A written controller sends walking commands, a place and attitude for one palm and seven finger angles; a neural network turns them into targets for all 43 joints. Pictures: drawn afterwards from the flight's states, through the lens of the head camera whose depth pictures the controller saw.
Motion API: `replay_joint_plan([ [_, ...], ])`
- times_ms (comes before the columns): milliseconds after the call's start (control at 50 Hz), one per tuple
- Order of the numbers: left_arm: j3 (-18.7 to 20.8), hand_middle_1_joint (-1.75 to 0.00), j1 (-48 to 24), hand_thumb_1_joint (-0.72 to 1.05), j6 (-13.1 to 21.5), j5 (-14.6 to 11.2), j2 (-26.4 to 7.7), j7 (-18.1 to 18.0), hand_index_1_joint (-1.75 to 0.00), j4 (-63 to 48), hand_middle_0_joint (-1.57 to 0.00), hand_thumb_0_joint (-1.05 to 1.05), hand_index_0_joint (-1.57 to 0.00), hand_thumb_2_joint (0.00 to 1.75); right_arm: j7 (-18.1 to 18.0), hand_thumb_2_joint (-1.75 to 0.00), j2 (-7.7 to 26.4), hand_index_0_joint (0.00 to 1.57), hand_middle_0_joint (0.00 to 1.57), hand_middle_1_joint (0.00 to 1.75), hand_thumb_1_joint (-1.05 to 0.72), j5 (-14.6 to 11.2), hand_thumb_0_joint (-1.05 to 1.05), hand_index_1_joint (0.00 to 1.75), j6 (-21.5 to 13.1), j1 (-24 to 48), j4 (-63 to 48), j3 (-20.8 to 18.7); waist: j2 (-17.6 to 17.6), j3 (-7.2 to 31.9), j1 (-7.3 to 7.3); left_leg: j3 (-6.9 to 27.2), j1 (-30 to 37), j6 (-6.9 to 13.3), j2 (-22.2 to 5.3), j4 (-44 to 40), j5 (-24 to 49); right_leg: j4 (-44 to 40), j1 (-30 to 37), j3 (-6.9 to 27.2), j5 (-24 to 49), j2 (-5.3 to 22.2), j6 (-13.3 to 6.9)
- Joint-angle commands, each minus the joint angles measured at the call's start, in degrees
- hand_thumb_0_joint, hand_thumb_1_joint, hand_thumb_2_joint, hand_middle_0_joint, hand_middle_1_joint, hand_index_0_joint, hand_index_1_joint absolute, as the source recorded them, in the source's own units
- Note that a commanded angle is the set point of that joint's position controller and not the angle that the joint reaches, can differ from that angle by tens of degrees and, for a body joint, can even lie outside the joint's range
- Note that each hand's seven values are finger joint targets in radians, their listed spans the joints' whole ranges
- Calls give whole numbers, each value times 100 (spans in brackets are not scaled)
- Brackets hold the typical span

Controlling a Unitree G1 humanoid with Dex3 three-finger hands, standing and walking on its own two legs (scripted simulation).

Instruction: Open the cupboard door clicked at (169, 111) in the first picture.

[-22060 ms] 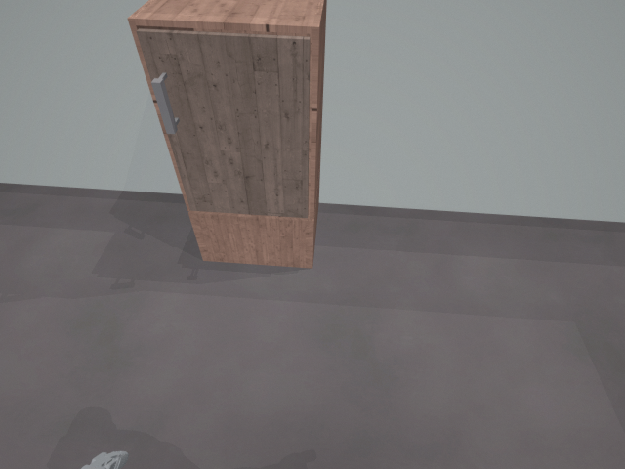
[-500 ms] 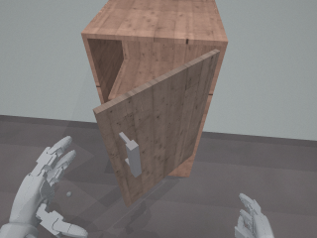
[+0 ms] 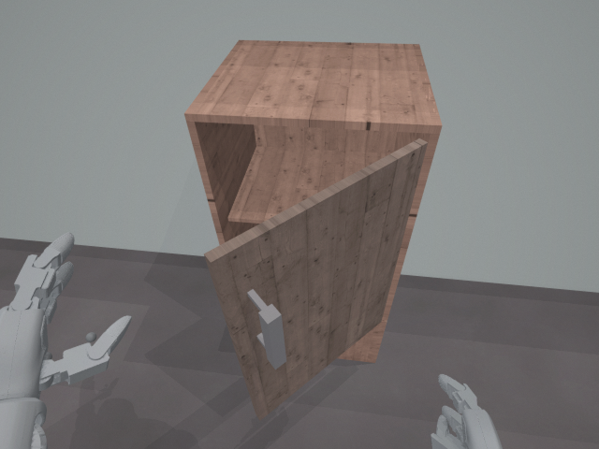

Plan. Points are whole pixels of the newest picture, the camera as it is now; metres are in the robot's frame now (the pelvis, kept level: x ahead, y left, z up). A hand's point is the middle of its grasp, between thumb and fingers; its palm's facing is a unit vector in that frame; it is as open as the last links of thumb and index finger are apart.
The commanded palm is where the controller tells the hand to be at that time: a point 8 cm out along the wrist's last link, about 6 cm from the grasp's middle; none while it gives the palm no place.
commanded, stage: draw the hand back to the body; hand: left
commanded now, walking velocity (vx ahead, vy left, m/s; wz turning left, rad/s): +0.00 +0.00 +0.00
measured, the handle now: (266, 329) +0.30 +0.10 -0.03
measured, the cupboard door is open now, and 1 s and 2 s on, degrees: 46 46 46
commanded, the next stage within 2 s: step back with the hand held close in 0.54 s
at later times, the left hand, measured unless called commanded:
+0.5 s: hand (92, 328) +0.18 +0.23 +0.16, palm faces +0.43 -0.81 -0.41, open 7.4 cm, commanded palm +0.13 +0.28 +0.17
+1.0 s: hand (75, 347) +0.16 +0.24 +0.16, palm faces +0.34 -0.79 -0.52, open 7.4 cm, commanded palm +0.10 +0.28 +0.18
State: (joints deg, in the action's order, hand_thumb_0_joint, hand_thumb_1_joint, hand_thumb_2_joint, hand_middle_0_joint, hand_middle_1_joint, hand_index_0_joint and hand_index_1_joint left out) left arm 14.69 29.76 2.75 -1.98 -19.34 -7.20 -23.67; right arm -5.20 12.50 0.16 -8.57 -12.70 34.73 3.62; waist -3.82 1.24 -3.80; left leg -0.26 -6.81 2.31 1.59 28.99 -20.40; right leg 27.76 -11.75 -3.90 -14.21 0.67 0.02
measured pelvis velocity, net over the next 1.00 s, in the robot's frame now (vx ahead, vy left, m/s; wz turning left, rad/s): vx -0.05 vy -0.01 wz -0.03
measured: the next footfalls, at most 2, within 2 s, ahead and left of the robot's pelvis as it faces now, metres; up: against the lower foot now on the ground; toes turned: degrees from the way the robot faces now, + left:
right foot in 1.74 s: -0.24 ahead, -0.16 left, +0.00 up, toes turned +4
left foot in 2.00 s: -0.15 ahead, +0.05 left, +0.00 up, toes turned -3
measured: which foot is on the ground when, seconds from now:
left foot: down 0.00-1.00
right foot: down 0.00-1.00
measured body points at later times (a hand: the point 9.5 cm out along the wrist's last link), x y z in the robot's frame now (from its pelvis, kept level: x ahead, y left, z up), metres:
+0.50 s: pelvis -0.01 -0.02 +0.01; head -0.03 -0.04 +0.46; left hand +0.16 +0.27 +0.18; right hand +0.18 -0.25 -0.08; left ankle -0.05 +0.09 -0.74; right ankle +0.01 -0.12 -0.74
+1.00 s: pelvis -0.05 -0.01 +0.01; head -0.03 -0.03 +0.45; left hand +0.14 +0.28 +0.19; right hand +0.12 -0.27 -0.08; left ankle -0.05 +0.09 -0.74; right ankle +0.01 -0.12 -0.74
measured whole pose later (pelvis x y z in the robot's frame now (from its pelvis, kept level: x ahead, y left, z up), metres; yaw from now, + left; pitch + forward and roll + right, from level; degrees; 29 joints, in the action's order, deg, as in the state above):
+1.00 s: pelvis -0.05 -0.01 +0.01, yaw -2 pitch +0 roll +0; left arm 22.4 32.3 10.0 -2.3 -23.6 -6.6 -26.3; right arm -5.0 14.4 -0.3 -1.7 -9.9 34.1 -0.8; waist -2.0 -0.8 0.1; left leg -1.6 -11.5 1.4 0.7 25.7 -14.4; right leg 22.5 -15.9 -2.8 -6.7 -0.4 -1.2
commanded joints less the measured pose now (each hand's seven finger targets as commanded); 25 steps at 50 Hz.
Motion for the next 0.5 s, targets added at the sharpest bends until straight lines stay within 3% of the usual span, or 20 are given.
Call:
replay_joint_plan([
  [0, 863, -30, -578, 65, 443, 6, -991, -59, -30, -1317, -19, 0, -19, 80, 3, -90, 644, 20, 20, 30, -90, 25, 0, 30, -306, 664, -864, -303, -114, 305, -26, 237, -281, -368, -373, -721, 2683, -357, 894, 110, 1287, 9, -175],
  [140, 1312, -30, -910, 90, 531, -44, -1259, -58, -30, -1327, -20, 0, -20, 90, 43, -90, 635, 20, 20, 30, -90, 48, 0, 30, -256, 763, -739, -338, -158, 269, -58, 175, -86, -349, -352, -860, 2816, -571, 1149, 168, 1577, 3, -186],
  [180, 1094, -30, -688, 90, 494, -62, -959, 2, -30, -905, -20, 0, -20, 90, 73, -90, 627, 20, 20, 30, -90, 29, 0, 30, -191, 776, -711, -357, 77, -7, -38, 126, -121, -282, -368, -916, 2509, -671, 1006, 169, 1403, -13, -165],
  [220, 963, -30, -689, 90, 493, -65, -846, 46, -30, -806, -20, 0, -20, 90, 81, -90, 663, 20, 20, 30, -90, 13, 0, 30, -148, 799, -698, -390, 27, -76, -19, 111, -119, -247, -366, -958, 2403, -734, 1013, 181, 1350, -4, -176],
  [240, 951, -30, -686, 90, 484, -80, -847, 59, -30, -760, -20, 0, -20, 90, 97, -90, 667, 20, 20, 30, -90, 9, 0, 30, -116, 812, -702, -395, 11, -128, -17, 89, -112, -216, -366, -973, 2248, -764, 973, 215, 1290, -3, -161],
  [300, 1089, -30, -780, 90, 564, -62, -1037, 40, -30, -1000, -20, 0, -20, 90, 85, -90, 664, 20, 20, 30, -90, 30, 0, 30, -112, 841, -736, -425, 171, 241, -52, 75, -24, -152, -323, -967, 2143, -766, 1164, 247, 1338, -2, -154],
  [380, 1211, -30, -792, 90, 615, -40, -1218, -1, -30, -1249, -20, 0, -20, 90, 62, -90, 630, 20, 20, 30, -90, 44, 0, 30, -163, 887, -728, -417, -79, 459, -88, 49, 50, -147, -280, -930, 2272, -770, 1320, 308, 1540, 14, -158],
  [440, 1187, -30, -892, 90, 609, -29, -1214, -15, -30, -1244, -20, 0, -20, 90, 50, -90, 615, 20, 20, 30, -90, 37, 0, 30, -198, 920, -687, -399, -200, 183, -57, 61, -2, -162, -274, -974, 2115, -851, 1193, 329, 1408, 1, -168],
  [480, 1183, -30, -862, 90, 624, -36, -1192, -18, -30, -1151, -20, 0, -20, 90, 42, -90, 599, 20, 20, 30, -90, 38, 0, 30, -215, 915, -668, -411, -39, 125, -55, 33, 21, -132, -271, -973, 2011, -911, 1143, 332, 1335, -3, -157],
])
